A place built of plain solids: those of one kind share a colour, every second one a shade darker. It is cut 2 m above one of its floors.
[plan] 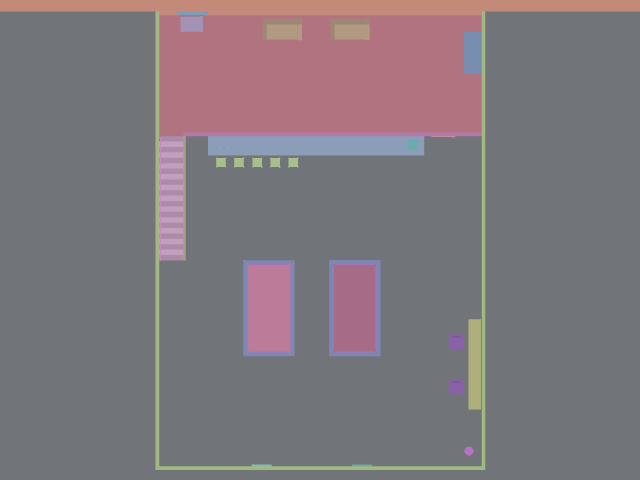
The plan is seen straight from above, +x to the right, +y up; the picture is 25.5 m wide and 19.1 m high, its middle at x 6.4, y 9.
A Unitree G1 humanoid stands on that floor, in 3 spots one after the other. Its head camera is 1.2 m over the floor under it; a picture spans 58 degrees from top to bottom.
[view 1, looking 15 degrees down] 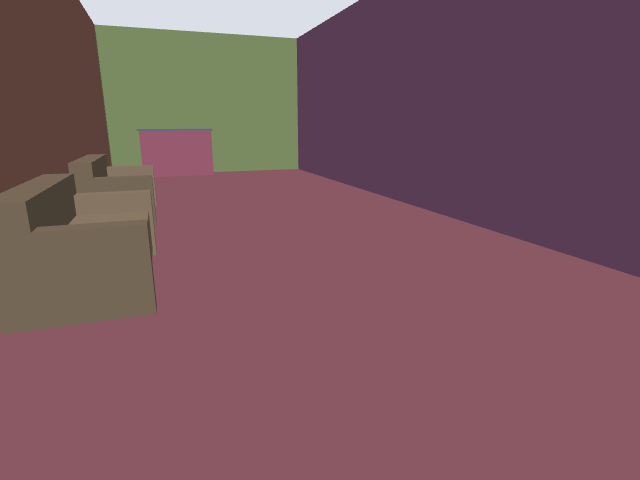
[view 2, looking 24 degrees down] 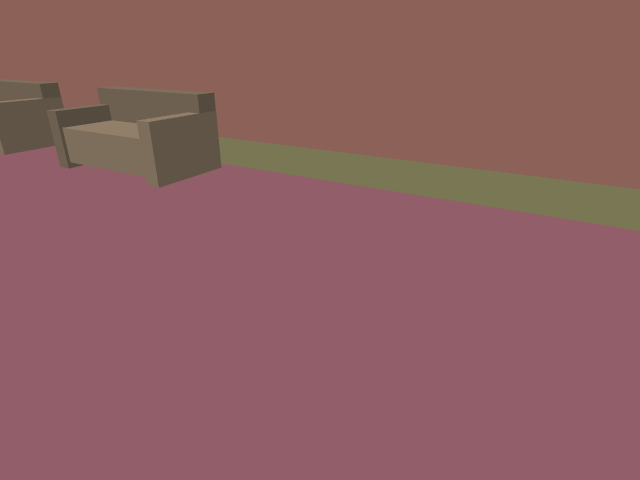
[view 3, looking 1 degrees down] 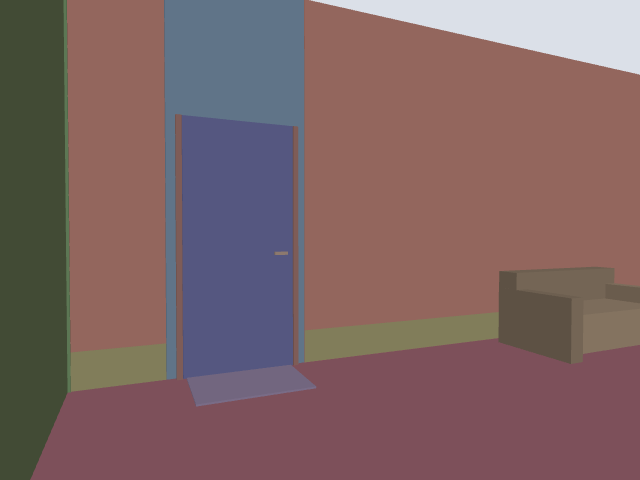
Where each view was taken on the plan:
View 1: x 1.30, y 16.84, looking -20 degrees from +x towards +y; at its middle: upper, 4.64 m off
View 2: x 11.63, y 14.33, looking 120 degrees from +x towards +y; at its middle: upper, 2.95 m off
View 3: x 0.48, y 14.23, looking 67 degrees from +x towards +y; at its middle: window_wall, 4.03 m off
